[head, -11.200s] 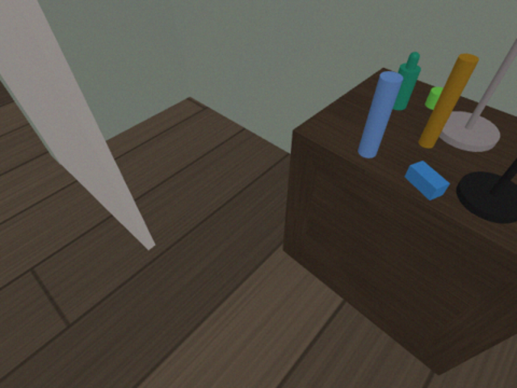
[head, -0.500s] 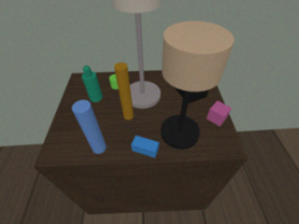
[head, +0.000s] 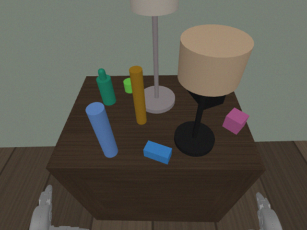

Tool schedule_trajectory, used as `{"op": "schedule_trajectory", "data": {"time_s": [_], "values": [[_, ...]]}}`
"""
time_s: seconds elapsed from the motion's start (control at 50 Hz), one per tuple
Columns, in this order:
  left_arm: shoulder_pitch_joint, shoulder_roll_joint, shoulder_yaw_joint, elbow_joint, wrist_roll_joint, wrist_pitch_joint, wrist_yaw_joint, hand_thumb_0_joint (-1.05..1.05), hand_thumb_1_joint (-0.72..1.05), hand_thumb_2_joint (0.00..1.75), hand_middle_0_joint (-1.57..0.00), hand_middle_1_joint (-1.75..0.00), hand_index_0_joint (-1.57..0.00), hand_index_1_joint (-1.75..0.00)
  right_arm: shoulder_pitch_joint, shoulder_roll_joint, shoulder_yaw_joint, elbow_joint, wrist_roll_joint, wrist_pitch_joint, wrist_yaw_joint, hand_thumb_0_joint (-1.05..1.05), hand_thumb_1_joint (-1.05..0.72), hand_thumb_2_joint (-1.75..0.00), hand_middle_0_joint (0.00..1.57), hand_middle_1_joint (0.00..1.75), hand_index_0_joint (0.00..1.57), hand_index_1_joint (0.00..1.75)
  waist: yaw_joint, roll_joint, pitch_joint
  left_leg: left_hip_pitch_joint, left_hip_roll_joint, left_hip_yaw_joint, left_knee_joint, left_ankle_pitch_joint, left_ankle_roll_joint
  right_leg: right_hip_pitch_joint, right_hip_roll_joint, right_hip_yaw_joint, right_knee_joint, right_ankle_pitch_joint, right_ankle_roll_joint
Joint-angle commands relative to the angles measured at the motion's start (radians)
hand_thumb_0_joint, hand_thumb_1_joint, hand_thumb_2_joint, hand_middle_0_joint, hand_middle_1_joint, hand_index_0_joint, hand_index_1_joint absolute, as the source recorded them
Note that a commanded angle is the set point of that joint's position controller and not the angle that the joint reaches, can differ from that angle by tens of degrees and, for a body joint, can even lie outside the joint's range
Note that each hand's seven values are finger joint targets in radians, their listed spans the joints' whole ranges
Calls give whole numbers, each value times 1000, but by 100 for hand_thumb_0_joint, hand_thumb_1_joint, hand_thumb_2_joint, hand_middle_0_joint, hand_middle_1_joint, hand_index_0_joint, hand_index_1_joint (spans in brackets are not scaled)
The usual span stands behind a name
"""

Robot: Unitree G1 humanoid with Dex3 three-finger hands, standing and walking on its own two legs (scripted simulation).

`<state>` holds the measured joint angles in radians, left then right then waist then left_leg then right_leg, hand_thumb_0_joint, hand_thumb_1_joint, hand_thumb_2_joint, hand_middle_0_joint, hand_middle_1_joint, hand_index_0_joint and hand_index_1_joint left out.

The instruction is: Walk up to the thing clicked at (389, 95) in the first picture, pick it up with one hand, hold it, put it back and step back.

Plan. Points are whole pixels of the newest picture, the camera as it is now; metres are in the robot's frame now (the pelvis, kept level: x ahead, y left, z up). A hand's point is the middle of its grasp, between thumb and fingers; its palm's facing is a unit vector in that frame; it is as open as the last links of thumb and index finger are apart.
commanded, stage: rise first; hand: left
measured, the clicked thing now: (104, 133) +0.40 +0.18 +0.01
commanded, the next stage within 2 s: go down in 0.96 s
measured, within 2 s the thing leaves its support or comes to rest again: neither
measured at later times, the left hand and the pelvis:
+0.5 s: hand (55, 208) +0.18 +0.25 +0.03, palm faces +0.28 -0.89 -0.36, open 17.5 cm; pelvis +0.00 +0.00 +0.00, yaw +0 degrees
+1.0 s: hand (46, 207) +0.17 +0.25 +0.06, palm faces +0.30 -0.87 -0.39, open 17.6 cm; pelvis -0.01 -0.01 +0.00, yaw +1 degrees
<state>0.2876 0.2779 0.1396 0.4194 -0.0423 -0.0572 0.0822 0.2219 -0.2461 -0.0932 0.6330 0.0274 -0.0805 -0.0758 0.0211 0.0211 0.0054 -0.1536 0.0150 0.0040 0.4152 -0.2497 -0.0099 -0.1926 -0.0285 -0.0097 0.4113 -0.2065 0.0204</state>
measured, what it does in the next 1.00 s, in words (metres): stands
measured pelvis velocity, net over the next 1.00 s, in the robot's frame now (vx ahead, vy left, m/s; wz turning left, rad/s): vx -0.01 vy -0.01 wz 0.02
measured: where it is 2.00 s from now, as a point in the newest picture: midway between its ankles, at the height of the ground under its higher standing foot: outside the picture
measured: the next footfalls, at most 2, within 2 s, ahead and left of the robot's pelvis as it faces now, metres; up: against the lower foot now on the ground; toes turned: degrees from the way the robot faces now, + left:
none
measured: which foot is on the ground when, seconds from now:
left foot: down 0.00-1.00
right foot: down 0.00-1.00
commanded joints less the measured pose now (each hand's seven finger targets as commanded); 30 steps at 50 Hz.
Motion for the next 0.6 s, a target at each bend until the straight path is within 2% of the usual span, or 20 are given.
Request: {"op": "schedule_trajectory", "data": {"time_s": [0.0, 0.02, 0.04, 0.06, 0.08, 0.1, 0.18, 0.2, 0.22, 0.24, 0.26, 0.36, 0.4, 0.42, 0.44, 0.48, 0.5, 0.52, 0.54, 0.58], "values": [[-39, 175, 81, -273, -3, -68, 11, 0, -55, 3, -4, -5, -4, -5, -47, -147, -51, -175, 3, -56, -10, 0, 52, -3, 5, 5, 5, 5, 3, 5, -64, 2, -16, 38, -78, 179, 13, 75, 24, -48, -66, 135, -31], [-18, 183, 96, -272, -4, -66, 10, 0, -54, 3, -4, -4, -3, -5, -71, -170, -67, -209, 2, -60, -10, 0, 53, -3, 5, 5, 5, 5, -1, -14, -63, 8, -13, 38, -80, 188, 13, 80, 26, -49, -65, 144, -29], [-5, 161, 76, -314, -4, -69, 6, 0, -54, 3, -3, -5, -3, -5, -47, -153, -62, -207, 3, -60, -6, 0, 54, -3, 5, 5, 5, 5, 2, 4, -67, 17, -12, 38, -82, 204, 11, 86, 27, -50, -63, 159, -32], [9, 160, 86, -338, -6, -71, 5, 0, -55, 3, -4, -5, -3, -5, -12, -151, -73, -188, 2, -57, -3, 0, 53, -3, 5, 5, 5, 5, 0, 23, -63, 22, -11, 38, -84, 213, 8, 84, 28, -51, -60, 166, -33], [15, 187, 112, -370, -7, -74, 5, 0, -53, 3, -3, -4, -3, -4, 0, -152, -76, -203, 4, -57, 0, 0, 55, -3, 5, 5, 5, 5, 3, 25, -58, 21, -10, 36, -86, 219, 7, 92, 28, -55, -62, 170, -34], [30, 183, 106, -381, -7, -77, 3, 0, -54, 2, -3, -4, -4, -4, -1, -163, -84, -224, 5, -58, 2, 0, 54, -3, 5, 5, 5, 5, -3, 4, -56, 26, -11, 36, -83, 225, 9, 93, 29, -56, -66, 173, -32], [31, 151, 90, -451, -10, -86, -11, 0, -53, 3, -3, -4, -3, -4, -24, -110, -58, -194, 3, -56, 14, 0, 55, -3, 5, 5, 5, 5, 9, 28, -33, 24, -7, 34, -92, 217, 7, 94, 29, -56, -68, 165, -33], [35, 177, 117, -458, -9, -89, -8, 0, -53, 3, -3, -3, -2, -4, -38, -144, -84, -205, 2, -58, 11, 0, 56, -3, 5, 5, 5, 5, 12, 22, -52, 29, -3, 31, -90, 245, 5, 112, 29, -57, -63, 185, -33], [30, 179, 111, -489, -9, -94, -9, 0, -53, 3, -3, -3, -2, -4, -73, -147, -80, -242, 3, -62, 12, 0, 56, -3, 5, 5, 5, 5, 12, 18, -51, 25, -4, 28, -90, 239, 6, 115, 31, -59, -66, 179, -33], [45, 188, 127, -495, -9, -98, -7, 0, -53, 3, -3, -3, -2, -4, -76, -147, -80, -226, 0, -61, 13, 0, 56, -3, 5, 5, 5, 5, 21, 22, -51, 25, -8, 32, -87, 226, 9, 120, 27, -56, -70, 168, -32], [46, 184, 125, -507, -8, -103, -8, 0, -53, 3, -2, -3, -2, -4, -60, -140, -75, -220, -2, -60, 14, 0, 57, -2, 5, 5, 5, 5, 15, 10, -39, 27, -10, 35, -88, 212, 12, 120, 27, -56, -76, 157, -30], [75, 188, 142, -550, -7, -120, -13, 0, -55, 4, -3, -3, -2, -4, -58, -159, -105, -170, -8, -65, 9, 0, 55, -3, 5, 5, 5, 5, 12, 8, -15, 31, -12, 33, -101, 159, 15, 102, 28, -56, -88, 109, -30], [89, 171, 129, -573, -7, -129, -20, 0, -54, 3, -3, -3, -2, -4, -67, -121, -80, -148, -7, -68, 16, 0, 55, -3, 5, 5, 5, 5, 20, 18, -15, 25, -10, 32, -100, 166, 15, 111, 27, -58, -83, 116, -30], [80, 184, 145, -600, -7, -136, -18, 0, -55, 4, -3, -4, -2, -4, -95, -131, -84, -188, -8, -74, 15, 0, 55, -3, 5, 5, 5, 5, 19, 1, -36, 31, -13, 33, -95, 175, 18, 121, 24, -58, -87, 122, -28], [92, 195, 160, -586, -6, -140, -17, 0, -55, 4, -3, -3, -2, -4, -71, -147, -102, -148, -9, -72, 13, 0, 55, -3, 5, 5, 5, 5, 23, -8, -19, 26, -14, 33, -97, 162, 18, 109, 26, -58, -88, 110, -28], [87, 189, 154, -589, -8, -148, -24, 0, -55, 4, -3, -3, -2, -4, -76, -139, -93, -141, -10, -74, 14, 0, 55, -3, 5, 5, 5, 5, 10, -19, 5, 24, -19, 37, -97, 126, 23, 91, 20, -53, -102, 79, -23], [86, 190, 163, -605, -7, -154, -25, 0, -56, 4, -3, -4, -2, -5, -68, -127, -93, -115, -11, -74, 15, 0, 55, -3, 5, 5, 5, 5, 22, -8, 2, 19, -19, 36, -101, 121, 21, 94, 20, -54, -99, 75, -25], [92, 186, 155, -618, -6, -158, -27, 0, -56, 5, -4, -4, -3, -5, -89, -142, -103, -138, -10, -78, 14, 0, 55, -3, 5, 5, 5, 5, 16, -3, -15, 31, -17, 35, -103, 128, 19, 97, 23, -54, -95, 81, -25], [96, 202, 176, -618, -6, -163, -25, 0, -56, 4, -4, -4, -3, -5, -74, -142, -104, -119, -10, -78, 13, 0, 54, -4, 5, 5, 5, 5, 20, 8, -15, 30, -16, 33, -104, 132, 19, 102, 23, -56, -92, 84, -27], [99, 182, 154, -631, -5, -173, -30, 0, -56, 4, -3, -3, -2, -4, -101, -139, -98, -146, -10, -83, 15, 0, 55, -3, 5, 5, 5, 5, 13, -18, -22, 41, -16, 30, -102, 143, 20, 102, 24, -58, -90, 94, -25]]}}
